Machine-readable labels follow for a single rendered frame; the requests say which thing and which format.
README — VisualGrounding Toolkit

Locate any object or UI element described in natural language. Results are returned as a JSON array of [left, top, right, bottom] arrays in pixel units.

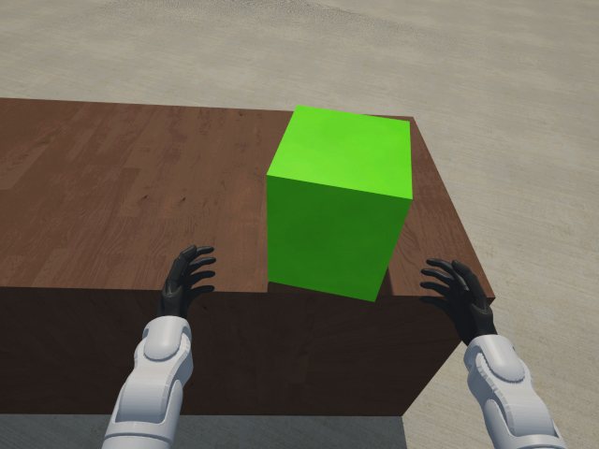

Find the left robot forearm
[[101, 316, 193, 449]]

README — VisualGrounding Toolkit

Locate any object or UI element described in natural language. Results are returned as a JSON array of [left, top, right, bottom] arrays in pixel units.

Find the right robot forearm
[[463, 335, 568, 449]]

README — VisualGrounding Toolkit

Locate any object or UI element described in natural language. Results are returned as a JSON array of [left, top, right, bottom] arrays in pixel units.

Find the robot right hand
[[419, 258, 498, 347]]

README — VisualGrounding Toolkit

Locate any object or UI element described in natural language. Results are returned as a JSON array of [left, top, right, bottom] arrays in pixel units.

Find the carton
[[267, 105, 413, 302]]

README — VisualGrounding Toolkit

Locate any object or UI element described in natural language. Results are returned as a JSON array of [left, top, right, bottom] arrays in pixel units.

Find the robot left hand
[[155, 245, 216, 320]]

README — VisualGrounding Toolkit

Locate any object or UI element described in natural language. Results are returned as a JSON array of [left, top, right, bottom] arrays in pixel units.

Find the pedestal
[[0, 97, 496, 416]]

